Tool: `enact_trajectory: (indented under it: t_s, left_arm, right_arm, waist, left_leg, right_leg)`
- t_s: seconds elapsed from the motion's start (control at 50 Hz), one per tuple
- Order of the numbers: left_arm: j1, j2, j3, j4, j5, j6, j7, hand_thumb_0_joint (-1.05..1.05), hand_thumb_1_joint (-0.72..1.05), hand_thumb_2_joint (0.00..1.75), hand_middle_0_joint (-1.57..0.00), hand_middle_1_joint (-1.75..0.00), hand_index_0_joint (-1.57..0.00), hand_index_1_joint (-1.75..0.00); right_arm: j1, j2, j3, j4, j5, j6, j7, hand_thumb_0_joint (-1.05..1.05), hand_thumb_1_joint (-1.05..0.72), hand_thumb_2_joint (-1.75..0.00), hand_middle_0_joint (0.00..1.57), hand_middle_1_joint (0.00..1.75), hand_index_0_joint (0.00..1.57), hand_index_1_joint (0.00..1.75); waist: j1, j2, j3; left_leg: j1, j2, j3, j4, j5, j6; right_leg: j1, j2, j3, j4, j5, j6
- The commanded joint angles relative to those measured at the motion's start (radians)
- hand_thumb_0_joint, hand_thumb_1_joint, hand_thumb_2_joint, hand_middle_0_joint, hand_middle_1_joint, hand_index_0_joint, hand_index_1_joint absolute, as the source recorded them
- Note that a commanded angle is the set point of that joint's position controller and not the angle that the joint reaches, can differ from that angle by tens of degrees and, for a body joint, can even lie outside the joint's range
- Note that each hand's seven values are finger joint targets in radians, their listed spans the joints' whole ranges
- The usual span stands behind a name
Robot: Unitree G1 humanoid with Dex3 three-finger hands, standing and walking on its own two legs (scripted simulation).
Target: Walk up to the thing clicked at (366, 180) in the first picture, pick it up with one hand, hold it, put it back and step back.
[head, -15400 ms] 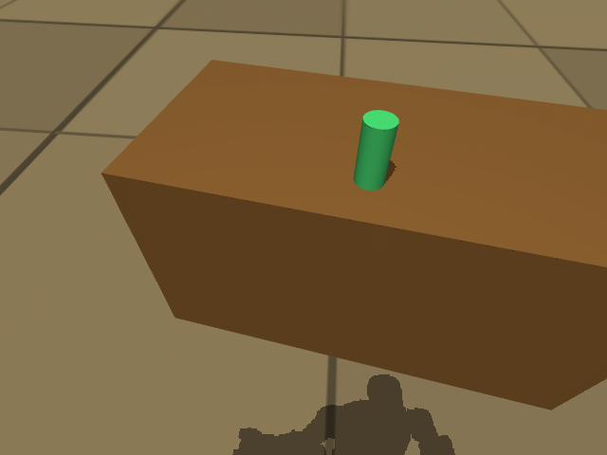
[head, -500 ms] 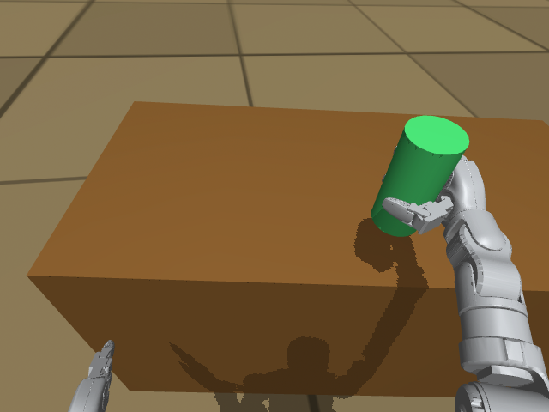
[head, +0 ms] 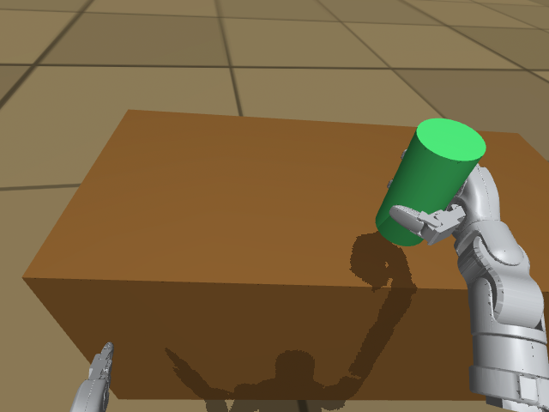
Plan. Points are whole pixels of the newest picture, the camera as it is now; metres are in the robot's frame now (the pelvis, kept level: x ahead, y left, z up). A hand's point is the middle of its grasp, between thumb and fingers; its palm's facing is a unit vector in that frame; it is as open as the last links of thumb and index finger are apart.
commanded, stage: lift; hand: right
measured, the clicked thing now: (421, 188) +0.36 -0.16 +0.22
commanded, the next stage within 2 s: hold in 0.06 s
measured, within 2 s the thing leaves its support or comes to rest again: neither
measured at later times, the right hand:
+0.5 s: hand (430, 188) +0.35 -0.17 +0.22, palm faces -0.03 +1.00 -0.02, open 10.4 cm
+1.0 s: hand (441, 195) +0.33 -0.17 +0.23, palm faces -0.03 +1.00 -0.02, open 10.4 cm
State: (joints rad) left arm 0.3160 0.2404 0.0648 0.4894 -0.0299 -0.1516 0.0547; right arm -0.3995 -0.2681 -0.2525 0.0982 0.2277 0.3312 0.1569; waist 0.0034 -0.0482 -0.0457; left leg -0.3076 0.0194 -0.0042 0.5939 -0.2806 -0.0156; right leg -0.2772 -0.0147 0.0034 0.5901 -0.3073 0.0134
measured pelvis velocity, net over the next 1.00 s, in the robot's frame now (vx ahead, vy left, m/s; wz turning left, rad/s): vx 0.01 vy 0.00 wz -0.01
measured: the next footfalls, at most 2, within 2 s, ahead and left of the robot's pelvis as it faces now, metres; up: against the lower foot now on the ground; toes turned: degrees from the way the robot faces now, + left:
none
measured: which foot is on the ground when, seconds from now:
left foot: down 0.00-1.00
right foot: down 0.00-1.00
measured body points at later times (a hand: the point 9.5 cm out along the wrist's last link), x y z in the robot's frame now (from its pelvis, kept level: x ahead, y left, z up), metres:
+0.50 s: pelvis +0.01 +0.00 +0.00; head -0.01 +0.03 +0.45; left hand +0.18 +0.26 -0.07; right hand +0.35 -0.22 +0.23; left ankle +0.02 +0.13 -0.73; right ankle +0.00 -0.13 -0.73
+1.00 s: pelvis +0.01 +0.00 +0.01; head -0.02 +0.03 +0.45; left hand +0.18 +0.26 -0.07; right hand +0.33 -0.23 +0.23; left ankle +0.02 +0.13 -0.73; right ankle +0.00 -0.13 -0.73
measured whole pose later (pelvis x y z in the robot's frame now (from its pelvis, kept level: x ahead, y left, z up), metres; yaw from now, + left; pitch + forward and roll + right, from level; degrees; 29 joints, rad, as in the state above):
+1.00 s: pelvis +0.01 +0.00 +0.01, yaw -1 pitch -2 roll +0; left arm 0.24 0.24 0.10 0.63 -0.04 -0.18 0.04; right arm -0.32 -0.30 -0.31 -0.09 0.26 0.53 0.23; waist 0.00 -0.07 -0.05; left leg -0.23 0.02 0.01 0.53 -0.27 -0.01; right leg -0.21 -0.01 0.02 0.53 -0.29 0.02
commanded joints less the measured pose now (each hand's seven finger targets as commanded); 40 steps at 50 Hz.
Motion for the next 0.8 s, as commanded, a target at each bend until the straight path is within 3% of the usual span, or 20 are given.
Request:
enact_trajectory:
  t_s: [0.0, 0.02, 0.14, 0.16, 0.26, 0.3, 0.34, 0.36, 0.44, 0.46, 0.48, 0.5, 0.52, 0.56, 0.6, 0.62, 0.64, 0.7, 0.74, 0.78]
  left_arm:
    - [-0.136, 0.106, 0.032, -0.14, -0.004, -0.073, 0.005, 0.0, -0.54, 0.05, -0.03, -0.04, -0.03, -0.04]
    - [-0.13, 0.078, 0.009, -0.121, -0.005, -0.072, -0.002, 0.0, -0.54, 0.05, -0.03, -0.04, -0.03, -0.04]
    - [-0.117, 0.134, 0.057, -0.137, -0.007, -0.076, -0.01, 0.0, -0.53, 0.05, -0.03, -0.04, -0.04, -0.04]
    - [-0.115, 0.114, 0.039, -0.129, -0.009, -0.075, -0.013, 0.0, -0.54, 0.05, -0.04, -0.04, -0.04, -0.04]
    - [-0.117, 0.158, 0.105, -0.102, -0.008, -0.089, -0.003, 0.0, -0.54, 0.06, -0.04, -0.04, -0.04, -0.04]
    - [-0.127, 0.102, 0.048, -0.081, -0.011, -0.091, -0.01, 0.0, -0.54, 0.05, -0.04, -0.04, -0.04, -0.04]
    - [-0.167, 0.087, 0.027, -0.089, -0.01, -0.092, -0.011, 0.0, -0.55, 0.06, -0.04, -0.04, -0.03, -0.04]
    - [-0.183, 0.109, 0.045, -0.089, -0.008, -0.092, -0.008, 0.0, -0.54, 0.05, -0.04, -0.04, -0.04, -0.04]
    - [-0.201, 0.137, 0.07, -0.042, -0.011, -0.092, -0.009, 0.0, -0.54, 0.05, -0.04, -0.04, -0.04, -0.04]
    - [-0.194, 0.11, 0.047, -0.025, -0.011, -0.089, -0.013, 0.0, -0.54, 0.05, -0.04, -0.04, -0.04, -0.04]
    - [-0.184, 0.127, 0.064, -0.027, -0.01, -0.089, -0.009, 0.0, -0.54, 0.05, -0.04, -0.04, -0.04, -0.04]
    - [-0.215, 0.154, 0.086, -0.065, -0.009, -0.093, -0.009, 0.0, -0.55, 0.05, -0.04, -0.04, -0.04, -0.04]
    - [-0.174, 0.16, 0.093, -0.055, -0.01, -0.092, -0.008, 0.0, -0.54, 0.05, -0.04, -0.04, -0.04, -0.04]
    - [-0.178, 0.168, 0.097, -0.108, -0.01, -0.091, -0.007, 0.0, -0.54, 0.05, -0.04, -0.04, -0.04, -0.04]
    - [-0.151, 0.104, 0.047, -0.059, -0.014, -0.084, -0.016, 0.0, -0.55, 0.06, -0.04, -0.04, -0.04, -0.04]
    - [-0.156, 0.113, 0.06, -0.072, -0.016, -0.083, -0.012, 0.0, -0.55, 0.06, -0.04, -0.04, -0.04, -0.04]
    - [-0.176, 0.125, 0.073, -0.088, -0.016, -0.085, -0.011, 0.0, -0.55, 0.06, -0.04, -0.04, -0.04, -0.04]
    - [-0.162, 0.111, 0.059, -0.026, -0.017, -0.078, -0.02, 0.0, -0.55, 0.06, -0.04, -0.04, -0.04, -0.04]
    - [-0.194, 0.143, 0.086, -0.005, -0.017, -0.083, -0.02, 0.0, -0.54, 0.05, -0.04, -0.04, -0.04, -0.04]
    - [-0.196, 0.145, 0.089, 0.002, -0.016, -0.088, -0.024, 0.0, -0.54, 0.05, -0.04, -0.04, -0.04, -0.04]
  right_arm:
    - [-0.355, -0.175, -0.051, -0.189, 0.005, -0.044, -0.005, 0.0, -0.14, -1.29, 1.29, 1.44, 1.33, 1.44]
    - [-0.352, -0.154, -0.032, -0.19, 0.0, -0.034, 0.0, 0.0, -0.13, -1.3, 1.29, 1.44, 1.33, 1.44]
    - [-0.394, -0.219, -0.082, -0.289, 0.009, -0.005, 0.023, 0.0, -0.13, -1.33, 1.31, 1.48, 1.36, 1.48]
    - [-0.387, -0.211, -0.077, -0.302, 0.013, -0.003, 0.022, 0.0, -0.11, -1.32, 1.3, 1.46, 1.35, 1.46]
    - [-0.377, -0.223, -0.103, -0.333, 0.027, 0.004, 0.019, 0.0, -0.13, -1.31, 1.29, 1.45, 1.33, 1.45]
    - [-0.357, -0.197, -0.08, -0.333, 0.027, 0.016, 0.026, 0.0, -0.14, -1.3, 1.28, 1.44, 1.33, 1.44]
    - [-0.347, -0.187, -0.073, -0.324, 0.023, 0.026, 0.03, 0.0, -0.12, -1.32, 1.29, 1.45, 1.34, 1.45]
    - [-0.339, -0.183, -0.062, -0.313, 0.019, 0.033, 0.036, 0.0, -0.12, -1.32, 1.29, 1.45, 1.34, 1.45]
    - [-0.343, -0.222, -0.101, -0.333, 0.031, 0.062, 0.055, 0.0, -0.11, -1.32, 1.29, 1.46, 1.34, 1.46]
    - [-0.349, -0.22, -0.095, -0.365, 0.031, 0.063, 0.059, 0.0, -0.1, -1.33, 1.29, 1.46, 1.34, 1.46]
    - [-0.327, -0.233, -0.121, -0.335, 0.035, 0.068, 0.058, 0.0, -0.12, -1.32, 1.28, 1.45, 1.33, 1.45]
    - [-0.359, -0.24, -0.115, -0.402, 0.032, 0.067, 0.059, 0.0, -0.12, -1.33, 1.29, 1.46, 1.34, 1.46]
    - [-0.311, -0.259, -0.148, -0.333, 0.035, 0.076, 0.057, 0.0, -0.15, -1.33, 1.31, 1.47, 1.35, 1.47]
    - [-0.344, -0.26, -0.142, -0.402, 0.034, 0.079, 0.059, 0.0, -0.14, -1.33, 1.31, 1.47, 1.35, 1.47]
    - [-0.306, -0.226, -0.123, -0.384, 0.04, 0.084, 0.061, 0.0, -0.13, -1.31, 1.29, 1.45, 1.34, 1.45]
    - [-0.305, -0.237, -0.139, -0.366, 0.045, 0.088, 0.062, 0.0, -0.14, -1.32, 1.3, 1.45, 1.34, 1.45]
    - [-0.315, -0.212, -0.11, -0.395, 0.044, 0.09, 0.066, 0.0, -0.12, -1.31, 1.29, 1.44, 1.33, 1.44]
    - [-0.307, -0.217, -0.104, -0.392, 0.041, 0.114, 0.071, 0.0, -0.11, -1.32, 1.29, 1.45, 1.34, 1.45]
    - [-0.294, -0.214, -0.095, -0.398, 0.041, 0.126, 0.073, 0.0, -0.12, -1.31, 1.28, 1.44, 1.33, 1.44]
    - [-0.292, -0.233, -0.115, -0.404, 0.04, 0.125, 0.074, 0.0, -0.13, -1.3, 1.28, 1.43, 1.32, 1.43]
  waist:
    - [-0.005, 0.048, -0.184]
    - [-0.003, 0.034, -0.178]
    - [0.01, 0.037, -0.235]
    - [0.003, 0.033, -0.22]
    - [0.014, 0.03, -0.228]
    - [0.003, 0.034, -0.199]
    - [-0.006, 0.033, -0.208]
    - [0.003, 0.049, -0.206]
    - [-0.01, 0.02, -0.213]
    - [-0.013, -0.004, -0.225]
    - [-0.006, 0.042, -0.204]
    - [-0.009, 0.034, -0.275]
    - [-0.001, 0.08, -0.228]
    - [0.006, 0.078, -0.263]
    - [-0.005, 0.066, -0.203]
    - [-0.006, 0.078, -0.189]
    - [0.003, 0.066, -0.22]
    - [-0.002, 0.024, -0.176]
    - [0.001, 0.001, -0.138]
    - [-0.008, -0.007, -0.163]
  left_leg:
    - [0.046, -0.015, 0.045, -0.116, 0.105, 0.003]
    - [0.045, -0.014, 0.043, -0.116, 0.124, 0.003]
    - [0.076, -0.018, 0.051, -0.113, 0.2, 0.004]
    - [0.074, -0.019, 0.053, -0.114, 0.199, 0.006]
    - [0.078, -0.018, 0.054, -0.117, 0.225, 0.006]
    - [0.075, -0.017, 0.052, -0.118, 0.228, 0.004]
    - [0.083, -0.02, 0.055, -0.113, 0.243, 0.006]
    - [0.08, -0.02, 0.055, -0.118, 0.23, 0.005]
    - [0.096, -0.015, 0.053, -0.124, 0.242, 0.003]
    - [0.104, -0.012, 0.051, -0.124, 0.253, 0.004]
    - [0.1, -0.011, 0.051, -0.131, 0.241, 0.0]
    - [0.125, -0.011, 0.053, -0.125, 0.27, 0.0]
    - [0.121, -0.012, 0.054, -0.13, 0.27, -0.004]
    - [0.125, -0.012, 0.053, -0.132, 0.271, -0.005]
    - [0.107, -0.014, 0.056, -0.135, 0.254, -0.001]
    - [0.105, -0.015, 0.056, -0.141, 0.247, -0.003]
    - [0.105, -0.014, 0.056, -0.134, 0.275, -0.003]
    - [0.085, -0.012, 0.051, -0.142, 0.251, -0.001]
    - [0.07, -0.015, 0.053, -0.152, 0.192, 0.005]
    - [0.087, -0.018, 0.058, -0.147, 0.199, 0.01]
  right_leg:
    - [0.063, 0.017, -0.009, -0.096, 0.09, -0.033]
    - [0.066, 0.018, -0.014, -0.095, 0.106, -0.032]
    - [0.112, 0.014, -0.007, -0.099, 0.181, -0.029]
    - [0.109, 0.013, -0.006, -0.103, 0.186, -0.026]
    - [0.138, 0.012, -0.003, -0.097, 0.212, -0.03]
    - [0.125, 0.013, -0.004, -0.096, 0.215, -0.029]
    - [0.129, 0.01, -0.001, -0.096, 0.244, -0.026]
    - [0.13, 0.01, 0.0, -0.1, 0.229, -0.027]
    - [0.133, 0.014, -0.001, -0.103, 0.241, -0.028]
    - [0.138, 0.018, -0.004, -0.103, 0.248, -0.027]
    - [0.126, 0.021, -0.005, -0.098, 0.227, -0.033]
    - [0.158, 0.021, -0.004, -0.098, 0.258, -0.03]
    - [0.137, 0.022, -0.006, -0.091, 0.251, -0.034]
    - [0.162, 0.023, -0.007, -0.095, 0.249, -0.035]
    - [0.143, 0.022, -0.008, -0.104, 0.238, -0.033]
    - [0.139, 0.023, -0.008, -0.105, 0.23, -0.034]
    - [0.16, 0.021, -0.007, -0.103, 0.259, -0.033]
    - [0.141, 0.026, -0.009, -0.112, 0.235, -0.033]
    - [0.126, 0.022, -0.004, -0.129, 0.181, -0.031]
    - [0.129, 0.018, 0.003, -0.128, 0.199, -0.027]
